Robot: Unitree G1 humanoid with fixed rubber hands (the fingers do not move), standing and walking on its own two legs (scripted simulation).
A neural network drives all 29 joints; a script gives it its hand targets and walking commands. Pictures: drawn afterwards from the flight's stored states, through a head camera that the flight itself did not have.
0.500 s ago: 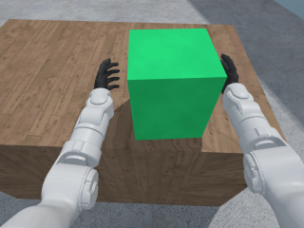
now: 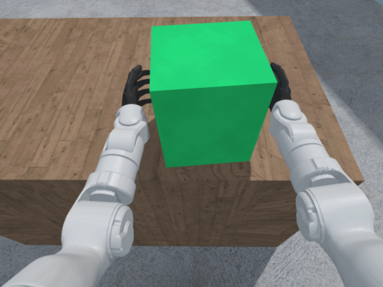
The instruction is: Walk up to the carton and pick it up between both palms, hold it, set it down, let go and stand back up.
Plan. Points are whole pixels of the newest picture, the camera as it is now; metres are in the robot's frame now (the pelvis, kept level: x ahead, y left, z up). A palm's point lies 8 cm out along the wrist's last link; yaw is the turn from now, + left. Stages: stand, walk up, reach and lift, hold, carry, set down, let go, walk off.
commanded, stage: reach and lift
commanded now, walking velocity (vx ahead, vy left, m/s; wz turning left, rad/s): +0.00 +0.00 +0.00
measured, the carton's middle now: (205, 99) +0.50 +0.01 +0.08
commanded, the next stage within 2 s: none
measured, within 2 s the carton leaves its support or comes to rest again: leaves its support in 1.48 s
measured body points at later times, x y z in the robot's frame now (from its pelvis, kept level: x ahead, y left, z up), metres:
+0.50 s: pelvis +0.01 +0.00 +0.00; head +0.06 +0.01 +0.45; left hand +0.46 +0.16 +0.12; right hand +0.48 -0.15 +0.12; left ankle +0.01 +0.15 -0.74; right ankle +0.02 -0.10 -0.74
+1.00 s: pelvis +0.03 +0.01 +0.01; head +0.03 +0.02 +0.46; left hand +0.43 +0.17 +0.12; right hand +0.45 -0.13 +0.12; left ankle +0.01 +0.15 -0.74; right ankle +0.02 -0.10 -0.74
